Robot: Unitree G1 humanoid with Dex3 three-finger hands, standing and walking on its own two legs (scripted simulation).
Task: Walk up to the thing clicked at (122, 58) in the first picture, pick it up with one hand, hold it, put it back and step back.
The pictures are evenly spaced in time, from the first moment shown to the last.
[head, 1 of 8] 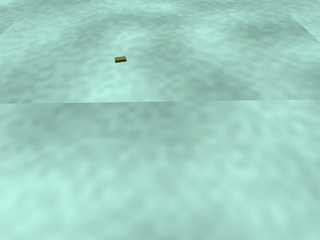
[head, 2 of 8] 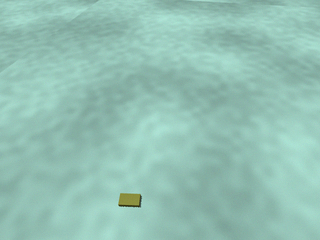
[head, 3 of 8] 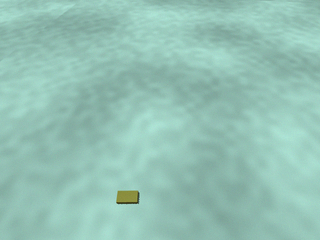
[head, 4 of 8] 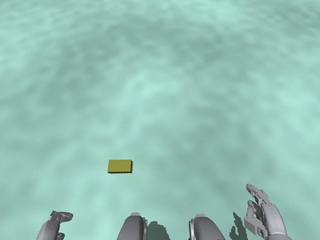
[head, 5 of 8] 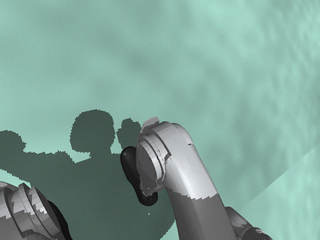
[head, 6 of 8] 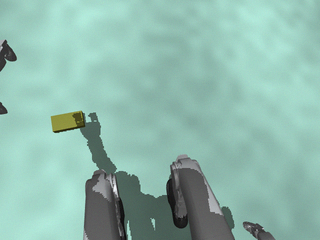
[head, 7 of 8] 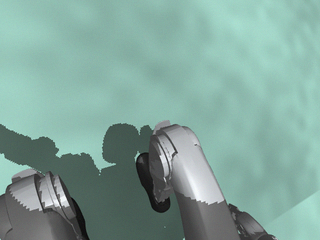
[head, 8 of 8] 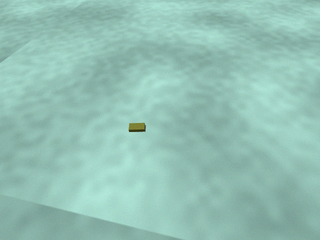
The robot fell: no
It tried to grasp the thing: yes
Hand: left
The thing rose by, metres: 0.00
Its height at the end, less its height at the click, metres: +0.00
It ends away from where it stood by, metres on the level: 0.02
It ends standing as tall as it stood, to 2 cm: yes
